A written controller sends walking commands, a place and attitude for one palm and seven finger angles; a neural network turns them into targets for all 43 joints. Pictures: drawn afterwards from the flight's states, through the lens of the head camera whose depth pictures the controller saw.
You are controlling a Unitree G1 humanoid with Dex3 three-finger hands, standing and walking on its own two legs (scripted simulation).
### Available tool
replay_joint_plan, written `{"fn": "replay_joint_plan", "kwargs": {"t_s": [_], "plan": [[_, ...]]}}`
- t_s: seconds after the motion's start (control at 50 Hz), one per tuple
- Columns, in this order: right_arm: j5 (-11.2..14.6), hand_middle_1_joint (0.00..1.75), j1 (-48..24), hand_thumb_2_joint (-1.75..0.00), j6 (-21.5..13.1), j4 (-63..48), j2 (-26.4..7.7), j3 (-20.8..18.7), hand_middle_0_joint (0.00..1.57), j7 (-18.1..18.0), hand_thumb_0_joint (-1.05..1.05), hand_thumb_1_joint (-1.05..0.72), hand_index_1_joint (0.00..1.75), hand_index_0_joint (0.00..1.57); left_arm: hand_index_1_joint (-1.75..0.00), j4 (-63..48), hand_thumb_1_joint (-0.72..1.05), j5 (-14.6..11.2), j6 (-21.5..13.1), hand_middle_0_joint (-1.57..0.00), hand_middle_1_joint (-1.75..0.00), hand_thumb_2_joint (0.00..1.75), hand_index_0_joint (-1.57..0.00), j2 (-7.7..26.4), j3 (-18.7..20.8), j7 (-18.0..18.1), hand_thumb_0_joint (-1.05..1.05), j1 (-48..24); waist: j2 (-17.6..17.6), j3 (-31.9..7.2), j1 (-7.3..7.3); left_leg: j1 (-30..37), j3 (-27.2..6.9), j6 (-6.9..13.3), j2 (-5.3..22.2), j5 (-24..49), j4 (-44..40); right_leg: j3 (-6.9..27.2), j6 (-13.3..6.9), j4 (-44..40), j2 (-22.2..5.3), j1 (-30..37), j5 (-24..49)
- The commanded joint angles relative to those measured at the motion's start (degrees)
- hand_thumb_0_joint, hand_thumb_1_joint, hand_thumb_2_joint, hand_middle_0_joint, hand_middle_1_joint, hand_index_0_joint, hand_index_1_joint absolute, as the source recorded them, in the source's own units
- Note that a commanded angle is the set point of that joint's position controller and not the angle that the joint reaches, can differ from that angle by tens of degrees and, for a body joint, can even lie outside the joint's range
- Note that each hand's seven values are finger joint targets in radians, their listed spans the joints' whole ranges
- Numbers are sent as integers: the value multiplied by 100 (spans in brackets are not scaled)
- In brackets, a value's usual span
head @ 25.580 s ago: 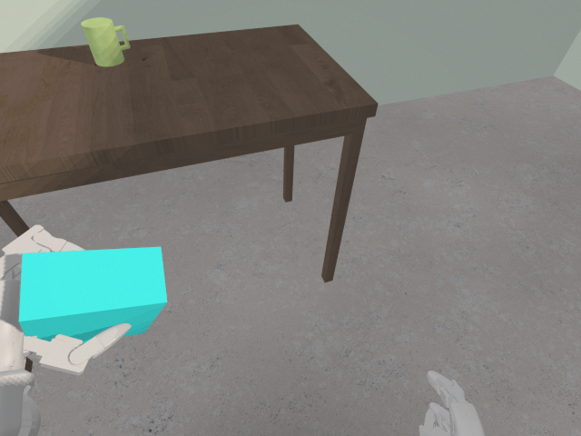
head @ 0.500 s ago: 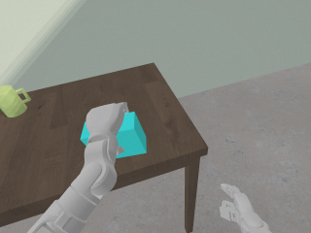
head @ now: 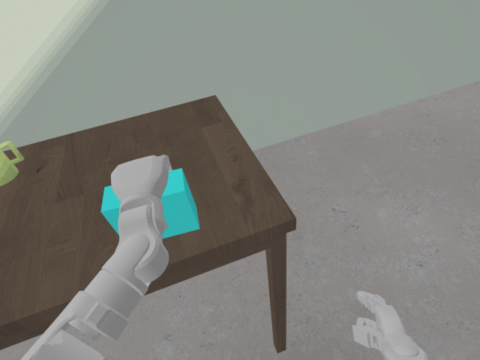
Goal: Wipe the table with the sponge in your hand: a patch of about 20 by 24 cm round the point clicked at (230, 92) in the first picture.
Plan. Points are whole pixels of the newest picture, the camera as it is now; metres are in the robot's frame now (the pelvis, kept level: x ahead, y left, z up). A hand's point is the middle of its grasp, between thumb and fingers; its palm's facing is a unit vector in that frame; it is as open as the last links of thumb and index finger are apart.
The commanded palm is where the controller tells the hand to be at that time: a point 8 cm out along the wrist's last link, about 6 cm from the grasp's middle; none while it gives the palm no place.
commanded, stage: wipe forward along the third lane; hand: left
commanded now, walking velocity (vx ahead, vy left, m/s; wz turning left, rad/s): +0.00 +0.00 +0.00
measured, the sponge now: (157, 214) +0.34 +0.20 +0.08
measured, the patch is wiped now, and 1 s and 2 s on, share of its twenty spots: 0.85 0.90 1.00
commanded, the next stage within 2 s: wipe back along the third lane in 1.36 s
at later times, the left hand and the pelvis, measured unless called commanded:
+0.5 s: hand (151, 174) +0.41 +0.22 +0.12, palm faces +0.02 -0.01 -1.00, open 9.8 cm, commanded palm +0.38 +0.23 +0.15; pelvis +0.01 +0.00 +0.00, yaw +1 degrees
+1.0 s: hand (147, 160) +0.45 +0.25 +0.12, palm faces -0.02 +0.00 -1.00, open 9.8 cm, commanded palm +0.43 +0.25 +0.15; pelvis +0.03 +0.03 +0.00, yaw +2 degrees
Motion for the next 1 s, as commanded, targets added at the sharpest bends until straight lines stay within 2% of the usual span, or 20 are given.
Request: {"fn": "replay_joint_plan", "kwargs": {"t_s": [0.0,0.06,0.1,0.16,0.2,0.22,0.28,0.3,0.38,0.4,0.48,0.5,0.56,0.6,0.66,0.7,0.8,0.86,0.9,0.98], "plan": [[-10,30,-1189,-90,-416,-887,-466,-110,20,-107,0,-90,30,20,-160,-280,10,236,-29,-120,-160,130,-120,1115,861,123,0,-2519,-906,-1312,76,-1027,68,281,-354,450,-364,647,100,-605,-218,1421,-420],[-24,30,-1061,-90,-544,-880,-442,-137,20,-193,0,-90,30,20,-160,-115,10,61,-344,-120,-160,130,-120,943,829,68,0,-2621,-1128,-1469,19,-1078,116,311,-370,564,-272,544,177,-531,-283,1559,-108],[-54,30,-952,-90,-543,-852,-503,-152,20,-234,0,-90,30,20,-160,112,10,159,-477,-120,-160,130,-120,1262,1115,62,0,-2452,-1101,-1487,72,-1120,55,290,-361,567,-287,649,142,-525,-256,1538,-78],[-6,30,-778,-90,-571,-781,-490,-152,20,-275,0,-90,30,20,-160,471,10,177,-621,-120,-160,130,-120,809,686,33,0,-2835,-1079,-1179,-114,-1157,93,272,-324,477,-313,420,172,-551,-265,1216,-140],[-36,30,-717,-90,-588,-772,-532,-172,20,-311,0,-90,30,20,-160,610,10,208,-721,-120,-160,130,-120,1202,1037,92,0,-2897,-974,-1332,-34,-1182,71,266,-339,461,-283,515,157,-548,-246,1254,-159],[-35,30,-655,-90,-601,-747,-520,-186,20,-323,0,-90,30,20,-160,683,10,246,-770,-120,-160,130,-120,1068,933,118,0,-3002,-949,-1412,-74,-1164,103,254,-327,589,-265,399,152,-477,-269,1287,54],[-15,30,-553,-90,-611,-700,-510,-195,20,-330,0,-90,30,20,-160,965,10,199,-807,-120,-160,130,-120,849,797,139,0,-2935,-1042,-1393,-82,-1177,114,250,-323,681,-243,320,173,-447,-260,1268,274],[-42,30,-512,-90,-582,-664,-554,-196,20,-341,0,-90,30,20,-160,1099,10,239,-813,-120,-160,130,-120,1248,1140,176,0,-2938,-1024,-1472,-32,-1237,78,236,-314,654,-257,437,158,-461,-247,1324,253],[-25,30,-437,-90,-569,-637,-542,-198,20,-360,0,-90,30,20,-160,1420,10,236,-816,-120,-160,130,-120,1024,949,205,0,-2952,-1072,-1442,-85,-1286,141,222,-301,769,-227,299,186,-396,-273,1302,498],[-44,30,-403,-90,-551,-625,-575,-203,20,-362,0,-90,30,20,-160,1524,10,255,-816,-120,-160,130,-120,1281,1175,215,0,-2909,-1120,-1494,-41,-1330,97,216,-297,736,-245,373,173,-416,-250,1342,457],[-16,30,-343,-90,-541,-635,-563,-216,20,-374,0,-90,30,20,-160,1707,10,284,-837,-120,-160,130,-120,976,877,188,0,-3093,-1031,-1521,-131,-1272,136,220,-292,932,-185,234,172,-318,-257,1253,771],[-31,30,-316,-90,-517,-622,-604,-217,20,-377,0,-90,30,20,-160,1804,10,296,-841,-120,-160,130,-120,1241,1117,184,0,-3070,-984,-1543,-90,-1294,96,208,-281,925,-194,283,146,-328,-238,1238,768],[-2,30,-238,-90,-512,-606,-588,-208,20,-380,0,-90,30,20,-160,1963,10,305,-879,-120,-160,130,-120,960,817,144,0,-3401,-963,-1465,-211,-1268,115,211,-265,1008,-169,148,151,-270,-247,1098,901],[-27,30,-199,-90,-482,-583,-630,-217,20,-403,0,-90,30,20,-160,2116,10,350,-914,-120,-160,130,-120,1323,1110,156,0,-3531,-914,-1549,-159,-1303,59,195,-256,1028,-186,183,118,-268,-235,1118,891],[-3,30,-107,-90,-490,-596,-579,-226,20,-394,0,-90,30,20,-160,2241,10,357,-992,-120,-160,130,-120,900,780,163,0,-3636,-952,-1625,-228,-1219,81,199,-253,1202,-119,48,118,-168,-240,1049,1111],[-32,30,-50,-90,-463,-563,-617,-239,20,-399,0,-90,30,20,-160,2344,10,360,-1035,-120,-160,130,-120,1177,1051,175,0,-3691,-924,-1738,-179,-1225,43,183,-245,1292,-123,83,92,-175,-226,1091,1222],[-38,30,29,-90,-433,-575,-608,-259,20,-382,0,-90,30,20,-160,2476,10,387,-1143,-120,-160,130,-120,1125,1055,255,0,-3788,-965,-1823,-177,-1221,16,158,-230,1527,-86,29,69,-114,-224,1077,1485],[-13,30,82,-90,-420,-533,-592,-251,20,-383,0,-90,30,20,-160,2625,10,389,-1138,-120,-160,130,-120,983,858,296,0,-4146,-925,-1687,-326,-1191,43,161,-220,1471,-74,-35,100,-101,-237,910,1414],[-43,30,122,-90,-403,-468,-632,-260,20,-405,0,-90,30,20,-160,2833,10,447,-1142,-120,-160,130,-120,1375,1183,327,0,-4258,-944,-1748,-270,-1236,-1,148,-211,1476,-104,-5,74,-144,-225,922,1349],[-31,30,268,-90,-390,-386,-605,-259,20,-405,0,-90,30,20,-160,3148,10,482,-1184,-120,-160,130,-120,1209,986,338,0,-4546,-881,-1778,-401,-1183,26,140,-211,1501,-70,-82,93,-99,-237,835,1390]]}}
